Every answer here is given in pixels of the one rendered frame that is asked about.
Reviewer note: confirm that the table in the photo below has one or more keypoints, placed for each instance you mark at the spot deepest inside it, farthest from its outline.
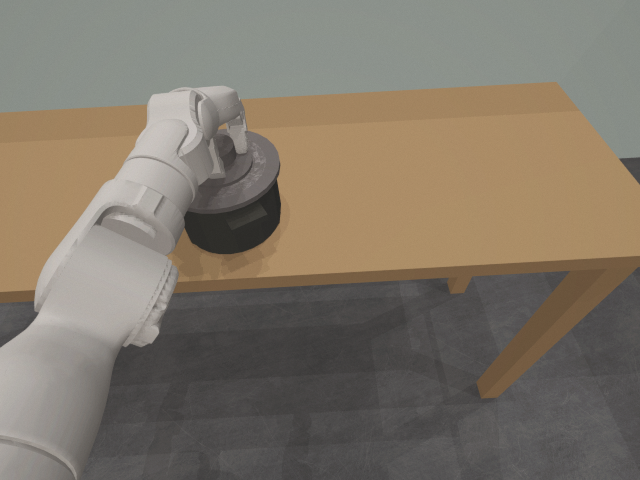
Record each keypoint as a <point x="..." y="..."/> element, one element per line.
<point x="374" y="186"/>

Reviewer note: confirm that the pot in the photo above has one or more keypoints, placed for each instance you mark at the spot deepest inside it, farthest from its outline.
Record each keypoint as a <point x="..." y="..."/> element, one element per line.
<point x="238" y="230"/>

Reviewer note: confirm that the lid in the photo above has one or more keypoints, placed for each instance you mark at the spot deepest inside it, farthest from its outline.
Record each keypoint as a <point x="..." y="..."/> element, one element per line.
<point x="248" y="178"/>

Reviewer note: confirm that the robot left upper arm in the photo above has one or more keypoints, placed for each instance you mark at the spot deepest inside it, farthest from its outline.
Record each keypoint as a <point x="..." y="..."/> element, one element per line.
<point x="55" y="375"/>

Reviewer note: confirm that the left robot forearm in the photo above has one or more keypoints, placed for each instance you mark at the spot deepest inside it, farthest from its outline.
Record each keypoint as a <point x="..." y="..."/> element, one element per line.
<point x="147" y="200"/>

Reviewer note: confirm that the robot left hand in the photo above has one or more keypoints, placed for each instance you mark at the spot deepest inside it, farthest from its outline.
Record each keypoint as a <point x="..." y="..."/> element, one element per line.
<point x="231" y="111"/>

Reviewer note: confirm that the knob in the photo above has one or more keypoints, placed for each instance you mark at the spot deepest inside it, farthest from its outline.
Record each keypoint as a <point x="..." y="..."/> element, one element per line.
<point x="226" y="149"/>

